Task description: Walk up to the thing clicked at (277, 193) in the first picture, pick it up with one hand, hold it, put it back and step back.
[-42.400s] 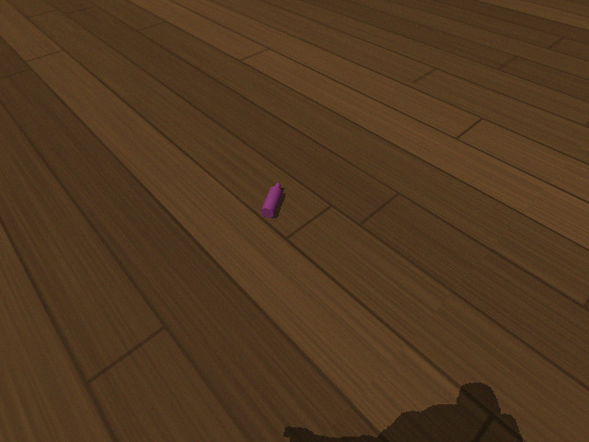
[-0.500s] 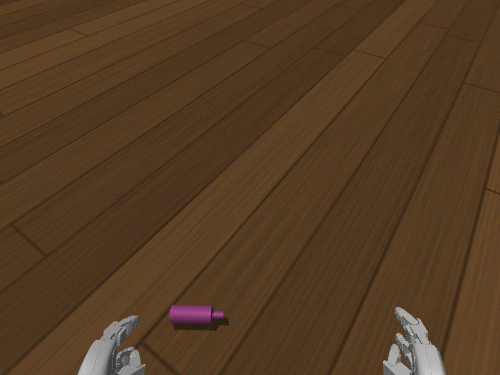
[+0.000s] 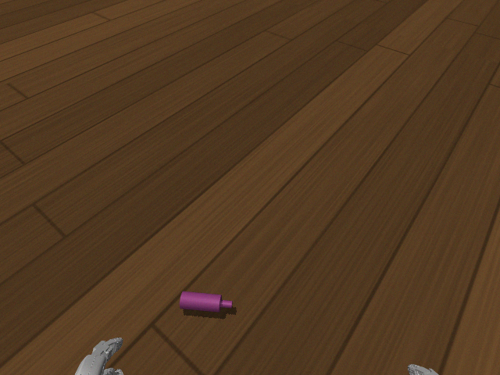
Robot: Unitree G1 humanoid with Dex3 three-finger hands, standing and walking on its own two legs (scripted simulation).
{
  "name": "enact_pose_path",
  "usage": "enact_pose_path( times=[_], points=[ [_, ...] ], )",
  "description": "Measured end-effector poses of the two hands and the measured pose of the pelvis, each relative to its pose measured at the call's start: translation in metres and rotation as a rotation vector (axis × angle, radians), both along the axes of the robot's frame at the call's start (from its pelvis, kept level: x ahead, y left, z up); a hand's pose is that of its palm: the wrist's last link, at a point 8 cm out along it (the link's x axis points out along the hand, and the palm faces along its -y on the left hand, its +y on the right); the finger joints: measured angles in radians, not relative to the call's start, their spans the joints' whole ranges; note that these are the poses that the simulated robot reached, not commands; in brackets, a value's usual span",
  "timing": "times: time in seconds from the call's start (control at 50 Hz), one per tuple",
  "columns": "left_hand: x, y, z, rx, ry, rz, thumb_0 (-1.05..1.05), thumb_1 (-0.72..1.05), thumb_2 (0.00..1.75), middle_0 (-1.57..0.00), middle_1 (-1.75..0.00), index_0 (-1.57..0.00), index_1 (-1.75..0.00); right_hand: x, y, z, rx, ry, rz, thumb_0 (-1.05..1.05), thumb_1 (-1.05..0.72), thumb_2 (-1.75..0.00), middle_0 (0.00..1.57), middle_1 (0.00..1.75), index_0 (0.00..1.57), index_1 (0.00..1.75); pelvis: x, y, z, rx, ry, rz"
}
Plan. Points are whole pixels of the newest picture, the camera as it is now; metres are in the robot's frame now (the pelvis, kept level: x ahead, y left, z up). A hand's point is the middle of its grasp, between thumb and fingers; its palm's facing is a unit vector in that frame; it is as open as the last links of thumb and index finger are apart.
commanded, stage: stand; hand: left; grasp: from above
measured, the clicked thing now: (206, 302) +0.48 +0.20 -0.71
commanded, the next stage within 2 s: none
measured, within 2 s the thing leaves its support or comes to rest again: neither
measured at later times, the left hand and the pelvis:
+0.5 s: hand out of the picture +0.04 +0.24 -0.13, palm faces +0.05 -0.94 -0.34, open 7.4 cm; pelvis +0.00 +0.00 +0.03, yaw +1 degrees
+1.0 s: hand out of the picture +0.06 +0.23 -0.12, palm faces +0.04 -0.94 -0.34, open 7.4 cm; pelvis +0.01 -0.02 +0.04, yaw +1 degrees
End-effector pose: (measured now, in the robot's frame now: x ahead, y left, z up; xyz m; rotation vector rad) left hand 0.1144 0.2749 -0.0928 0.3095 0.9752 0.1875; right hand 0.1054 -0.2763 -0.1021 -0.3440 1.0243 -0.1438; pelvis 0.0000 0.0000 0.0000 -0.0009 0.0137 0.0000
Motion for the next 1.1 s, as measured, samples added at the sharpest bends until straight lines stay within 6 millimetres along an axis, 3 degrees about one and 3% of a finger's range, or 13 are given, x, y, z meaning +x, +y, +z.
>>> enact_pose_path(
  times=[0.22, 0.4, 0.66, 1.1],
  points=[
    [-0.063, 0.009, -0.005, -0.008, 0.208, 0.106, 0.01, 0.90, 0.89, -0.20, -0.30, -0.20, -0.30, -0.023, 0.003, 0.001, 0.026, 0.123, -0.057, 0.01, -0.90, -0.90, 0.21, 0.30, 0.20, 0.30, 0.005, 0.002, 0.020, -0.007, -0.050, 0.013],
    [-0.083, 0.004, 0.000, -0.020, 0.278, 0.132, 0.01, 0.90, 0.89, -0.20, -0.30, -0.20, -0.30, -0.028, 0.006, 0.005, 0.048, 0.160, -0.069, 0.01, -0.90, -0.90, 0.21, 0.30, 0.20, 0.30, 0.004, -0.001, 0.031, -0.004, -0.077, 0.020],
    [-0.082, 0.004, 0.008, -0.004, 0.294, 0.140, 0.00, 0.90, 0.89, -0.20, -0.30, -0.20, -0.30, -0.034, -0.011, 0.009, 0.038, 0.194, -0.083, 0.01, -0.90, -0.90, 0.21, 0.30, 0.20, 0.30, 0.004, -0.009, 0.038, -0.002, -0.086, 0.025],
    [-0.050, -0.002, 0.011, -0.013, 0.270, 0.125, 0.00, 0.90, 0.89, -0.20, -0.30, -0.20, -0.30, -0.029, -0.025, 0.012, 0.019, 0.222, -0.087, 0.01, -0.90, -0.90, 0.21, 0.30, 0.20, 0.30, 0.013, -0.016, 0.040, -0.002, -0.075, 0.021]
  ],
)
